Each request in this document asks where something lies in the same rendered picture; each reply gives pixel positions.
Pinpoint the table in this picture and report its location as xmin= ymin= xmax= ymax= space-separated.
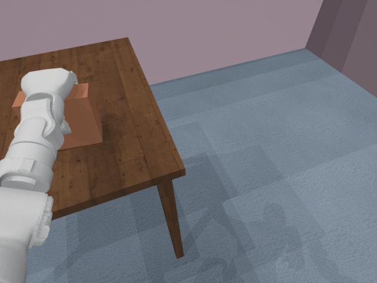
xmin=0 ymin=37 xmax=186 ymax=259

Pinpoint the left robot hand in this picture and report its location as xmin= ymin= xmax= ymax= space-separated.
xmin=21 ymin=68 xmax=78 ymax=134

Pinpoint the left robot upper arm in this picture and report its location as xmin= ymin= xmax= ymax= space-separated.
xmin=0 ymin=187 xmax=54 ymax=283

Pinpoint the sponge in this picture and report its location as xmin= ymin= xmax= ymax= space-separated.
xmin=12 ymin=83 xmax=103 ymax=150

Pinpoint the left robot forearm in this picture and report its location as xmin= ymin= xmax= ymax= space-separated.
xmin=0 ymin=90 xmax=64 ymax=193

